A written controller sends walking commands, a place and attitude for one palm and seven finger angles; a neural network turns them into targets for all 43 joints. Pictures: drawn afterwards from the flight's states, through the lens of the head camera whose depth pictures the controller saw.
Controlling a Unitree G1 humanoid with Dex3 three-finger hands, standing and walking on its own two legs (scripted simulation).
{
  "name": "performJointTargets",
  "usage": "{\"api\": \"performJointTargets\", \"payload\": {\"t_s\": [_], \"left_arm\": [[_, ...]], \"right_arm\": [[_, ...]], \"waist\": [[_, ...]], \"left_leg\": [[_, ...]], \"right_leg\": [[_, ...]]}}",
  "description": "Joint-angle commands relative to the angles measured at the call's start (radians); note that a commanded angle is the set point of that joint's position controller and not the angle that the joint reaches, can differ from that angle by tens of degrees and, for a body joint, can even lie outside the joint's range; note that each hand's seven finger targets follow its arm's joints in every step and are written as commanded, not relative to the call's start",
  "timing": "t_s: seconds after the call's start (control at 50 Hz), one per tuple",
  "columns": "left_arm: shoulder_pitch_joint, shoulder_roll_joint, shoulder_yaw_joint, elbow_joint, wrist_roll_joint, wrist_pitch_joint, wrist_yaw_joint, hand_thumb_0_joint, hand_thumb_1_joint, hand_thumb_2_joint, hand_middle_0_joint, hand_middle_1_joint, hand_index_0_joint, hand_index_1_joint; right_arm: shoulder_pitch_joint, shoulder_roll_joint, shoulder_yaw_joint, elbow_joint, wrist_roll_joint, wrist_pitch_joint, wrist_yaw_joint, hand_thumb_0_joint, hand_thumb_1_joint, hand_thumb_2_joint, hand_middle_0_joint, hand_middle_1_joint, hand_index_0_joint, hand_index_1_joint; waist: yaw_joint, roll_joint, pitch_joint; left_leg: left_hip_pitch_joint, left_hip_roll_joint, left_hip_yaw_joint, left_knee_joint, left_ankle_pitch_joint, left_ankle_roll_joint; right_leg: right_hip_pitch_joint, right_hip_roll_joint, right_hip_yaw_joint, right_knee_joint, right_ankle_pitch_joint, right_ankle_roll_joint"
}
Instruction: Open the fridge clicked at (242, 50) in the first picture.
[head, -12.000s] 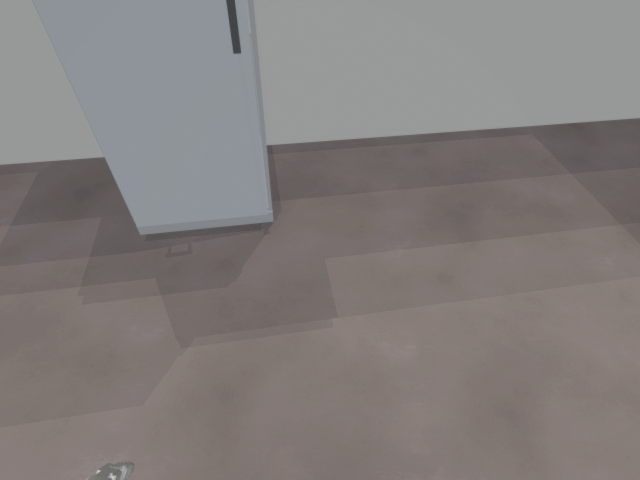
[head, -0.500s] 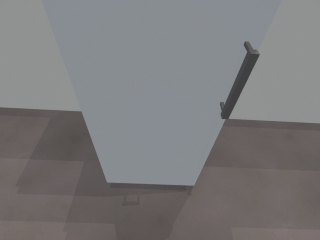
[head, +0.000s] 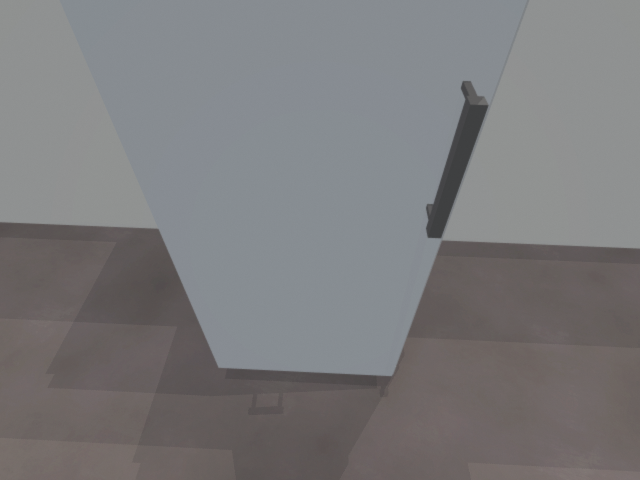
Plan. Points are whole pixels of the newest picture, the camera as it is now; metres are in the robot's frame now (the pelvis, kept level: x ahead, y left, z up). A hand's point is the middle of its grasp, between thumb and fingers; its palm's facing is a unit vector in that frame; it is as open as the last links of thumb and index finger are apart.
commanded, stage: come to a stop and stand still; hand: right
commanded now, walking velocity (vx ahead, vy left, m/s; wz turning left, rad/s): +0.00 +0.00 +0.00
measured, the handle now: (449, 167) +0.51 -0.16 +0.13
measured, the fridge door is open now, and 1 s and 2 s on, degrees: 0 0 0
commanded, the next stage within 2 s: look again from close up in 0.26 s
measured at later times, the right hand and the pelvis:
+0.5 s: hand out of the picture +0.03 -0.16 -0.17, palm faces +0.03 +0.97 -0.25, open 7.4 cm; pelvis +0.01 +0.03 +0.00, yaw +0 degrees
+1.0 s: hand out of the picture +0.02 -0.13 -0.17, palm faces +0.05 +0.97 -0.22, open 7.3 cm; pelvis +0.01 +0.05 +0.00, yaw -1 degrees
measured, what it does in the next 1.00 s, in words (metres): stands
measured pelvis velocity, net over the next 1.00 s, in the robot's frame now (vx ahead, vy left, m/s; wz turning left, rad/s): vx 0.01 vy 0.05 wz -0.02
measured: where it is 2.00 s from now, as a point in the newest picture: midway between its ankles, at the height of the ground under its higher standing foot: outside the picture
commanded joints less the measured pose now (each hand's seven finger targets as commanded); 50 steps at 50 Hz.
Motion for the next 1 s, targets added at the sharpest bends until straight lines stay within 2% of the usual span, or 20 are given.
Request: {"api": "performJointTargets", "payload": {"t_s": [0.0, 0.02, 0.04, 0.06, 0.08, 0.1, 0.16, 0.18, 0.26, 0.36, 0.4, 0.46, 0.52, 0.6, 0.68, 0.72, 0.78, 0.88, 0.98], "left_arm": [[0.067, 0.103, 0.017, -0.016, -0.004, -0.012, 0.011, 0.000, 0.900, 0.900, -0.200, -0.300, -0.200, -0.300], [-0.021, 0.149, 0.007, -0.093, -0.009, -0.026, -0.001, 0.000, 0.900, 0.900, -0.200, -0.300, -0.200, -0.300], [0.047, 0.107, 0.009, -0.106, 0.001, -0.022, -0.002, 0.000, 0.900, 0.900, -0.200, -0.300, -0.200, -0.300], [0.065, 0.107, 0.006, -0.110, 0.003, -0.026, -0.004, 0.000, 0.900, 0.900, -0.200, -0.300, -0.200, -0.300], [0.070, 0.105, 0.003, -0.117, 0.010, -0.032, -0.006, 0.000, 0.900, 0.900, -0.200, -0.300, -0.200, -0.300], [0.073, 0.109, 0.003, -0.128, 0.008, -0.032, -0.002, 0.000, 0.900, 0.900, -0.200, -0.300, -0.200, -0.300], [0.086, 0.123, 0.002, -0.138, 0.003, -0.027, 0.005, 0.000, 0.900, 0.900, -0.200, -0.300, -0.200, -0.300], [0.091, 0.121, 0.000, -0.136, 0.005, -0.027, 0.005, 0.000, 0.900, 0.900, -0.200, -0.300, -0.200, -0.300], [0.091, 0.131, -0.002, -0.124, 0.005, -0.024, 0.005, 0.000, 0.900, 0.900, -0.200, -0.300, -0.200, -0.300], [0.090, 0.130, -0.006, -0.107, 0.007, -0.019, 0.003, 0.000, 0.900, 0.900, -0.200, -0.300, -0.200, -0.300], [0.089, 0.131, -0.005, -0.100, 0.009, -0.020, 0.003, 0.000, 0.900, 0.900, -0.200, -0.300, -0.200, -0.300], [0.082, 0.129, -0.006, -0.090, 0.009, -0.017, 0.002, 0.000, 0.900, 0.900, -0.200, -0.300, -0.200, -0.300], [0.075, 0.124, -0.005, -0.083, 0.010, -0.014, 0.002, 0.000, 0.900, 0.900, -0.200, -0.300, -0.200, -0.300], [0.078, 0.127, -0.004, -0.071, 0.009, -0.013, 0.002, 0.000, 0.900, 0.900, -0.200, -0.300, -0.200, -0.300], [0.074, 0.122, -0.005, -0.058, 0.009, -0.013, 0.003, 0.000, 0.900, 0.900, -0.200, -0.300, -0.200, -0.300], [0.070, 0.126, -0.003, -0.056, 0.009, -0.013, 0.004, 0.000, 0.900, 0.900, -0.200, -0.300, -0.200, -0.300], [0.072, 0.119, -0.003, -0.050, 0.008, -0.010, 0.004, 0.000, 0.900, 0.900, -0.200, -0.300, -0.200, -0.300], [0.072, 0.118, -0.004, -0.043, 0.008, -0.010, 0.005, 0.000, 0.900, 0.900, -0.200, -0.300, -0.200, -0.300], [0.068, 0.118, -0.004, -0.041, 0.008, -0.012, 0.007, 0.000, 0.900, 0.900, -0.200, -0.300, -0.200, -0.300]], "right_arm": [[0.046, -0.080, -0.013, -0.025, -0.002, -0.018, -0.005, 0.000, -0.900, -0.900, 0.200, 0.300, 0.200, 0.300], [0.103, -0.113, -0.003, -0.002, -0.011, -0.036, -0.043, 0.000, -0.900, -0.900, 0.200, 0.300, 0.200, 0.300], [0.091, -0.136, -0.010, -0.034, -0.006, -0.044, -0.033, 0.000, -0.900, -0.900, 0.200, 0.300, 0.200, 0.300], [0.078, -0.123, -0.005, -0.049, -0.006, -0.041, -0.023, 0.000, -0.900, -0.900, 0.200, 0.300, 0.200, 0.300], [0.064, -0.112, -0.003, -0.057, -0.007, -0.042, -0.016, 0.000, -0.900, -0.900, 0.200, 0.300, 0.200, 0.300], [0.059, -0.105, -0.004, -0.062, -0.008, -0.039, -0.011, 0.000, -0.900, -0.900, 0.200, 0.300, 0.200, 0.300], [0.047, -0.083, 0.001, -0.067, -0.005, -0.033, -0.003, 0.000, -0.900, -0.900, 0.200, 0.300, 0.200, 0.300], [0.037, -0.087, 0.000, -0.067, -0.006, -0.035, -0.001, 0.000, -0.900, -0.900, 0.200, 0.300, 0.200, 0.300], [0.036, -0.097, -0.005, -0.073, -0.002, -0.034, -0.001, 0.000, -0.900, -0.900, 0.200, 0.300, 0.200, 0.300], [0.026, -0.121, -0.013, -0.081, 0.000, -0.039, 0.001, 0.000, -0.900, -0.900, 0.200, 0.300, 0.200, 0.300], [0.017, -0.129, -0.017, -0.085, 0.000, -0.041, 0.001, 0.000, -0.900, -0.900, 0.200, 0.300, 0.200, 0.300], [0.008, -0.139, -0.020, -0.087, 0.001, -0.042, 0.002, 0.000, -0.900, -0.900, 0.200, 0.300, 0.200, 0.300], [0.000, -0.143, -0.023, -0.091, 0.001, -0.041, 0.003, 0.000, -0.900, -0.900, 0.200, 0.300, 0.200, 0.300], [-0.009, -0.150, -0.025, -0.093, 0.000, -0.043, 0.004, 0.000, -0.900, -0.900, 0.200, 0.300, 0.200, 0.300], [-0.015, -0.151, -0.027, -0.089, 0.001, -0.042, 0.005, 0.000, -0.900, -0.900, 0.200, 0.300, 0.200, 0.300], [-0.016, -0.154, -0.028, -0.085, 0.001, -0.042, 0.005, 0.000, -0.900, -0.900, 0.200, 0.300, 0.200, 0.300], [-0.016, -0.150, -0.027, -0.081, 0.000, -0.040, 0.006, 0.000, -0.900, -0.900, 0.200, 0.300, 0.200, 0.300], [-0.015, -0.147, -0.027, -0.079, 0.001, -0.038, 0.007, 0.000, -0.900, -0.900, 0.200, 0.300, 0.200, 0.300], [-0.006, -0.142, -0.027, -0.075, 0.000, -0.037, 0.007, 0.000, -0.900, -0.900, 0.200, 0.300, 0.200, 0.300]], "waist": [[0.006, -0.016, 0.057], [-0.014, -0.022, 0.048], [0.018, -0.087, -0.054], [0.015, -0.114, -0.045], [0.011, -0.175, -0.037], [0.011, -0.164, -0.020], [0.016, -0.046, 0.051], [0.017, -0.024, 0.066], [0.016, -0.011, 0.088], [0.017, 0.031, 0.067], [0.015, 0.006, 0.049], [0.015, 0.030, 0.044], [0.014, 0.018, 0.050], [0.015, 0.026, 0.030], [0.014, 0.004, 0.014], [0.013, -0.008, 0.024], [0.014, 0.017, 0.028], [0.013, -0.015, 0.041], [0.010, -0.014, 0.042]], "left_leg": [[0.029, 0.039, -0.040, -0.051, 0.070, 0.034], [0.042, 0.075, -0.075, 0.024, 0.298, 0.062], [0.074, 0.076, -0.077, 0.045, 0.132, 0.076], [0.040, 0.048, -0.061, 0.054, -0.024, 0.082], [0.027, 0.031, -0.043, 0.072, -0.019, 0.082], [0.019, 0.018, -0.031, 0.076, -0.031, 0.079], [-0.008, 0.012, -0.029, 0.053, -0.024, 0.075], [-0.009, 0.014, -0.033, 0.052, -0.007, 0.076], [-0.013, 0.022, -0.049, 0.030, 0.009, 0.078], [0.004, 0.036, -0.066, 0.005, 0.039, 0.084], [0.020, 0.039, -0.062, 0.010, 0.076, 0.086], [0.023, 0.047, -0.066, -0.003, 0.074, 0.088], [0.016, 0.050, -0.071, -0.017, 0.055, 0.091], [0.030, 0.052, -0.071, -0.027, 0.061, 0.093], [0.044, 0.050, -0.069, -0.034, 0.062, 0.096], [0.042, 0.052, -0.070, -0.038, 0.066, 0.095], [0.037, 0.050, -0.072, -0.055, 0.035, 0.096], [0.026, 0.045, -0.071, -0.067, -0.005, 0.095], [0.030, 0.040, -0.067, -0.064, 0.002, 0.092]], "right_leg": [[-0.108, -0.120, 0.095, -0.123, 0.109, 0.001], [-0.172, -0.132, 0.053, 0.054, 0.273, 0.020], [-0.149, -0.075, 0.069, 0.005, 0.079, 0.021], [-0.163, -0.095, 0.091, -0.019, 0.063, 0.012], [-0.172, -0.106, 0.101, -0.024, 0.121, 0.004], [-0.175, -0.116, 0.113, -0.040, 0.130, -0.003], [-0.185, -0.119, 0.117, -0.059, 0.108, -0.015], [-0.185, -0.113, 0.117, -0.060, 0.120, -0.016], [-0.166, -0.102, 0.100, -0.076, 0.096, -0.013], [-0.135, -0.090, 0.080, -0.067, 0.091, -0.006], [-0.124, -0.089, 0.075, -0.064, 0.117, -0.003], [-0.119, -0.087, 0.067, -0.060, 0.105, 0.002], [-0.118, -0.085, 0.064, -0.057, 0.096, 0.006], [-0.107, -0.087, 0.062, -0.052, 0.105, 0.009], [-0.096, -0.092, 0.061, -0.059, 0.113, 0.013], [-0.101, -0.091, 0.059, -0.056, 0.113, 0.015], [-0.098, -0.093, 0.058, -0.060, 0.097, 0.015], [-0.098, -0.096, 0.061, -0.067, 0.093, 0.016], [-0.100, -0.099, 0.063, -0.072, 0.097, 0.016]]}}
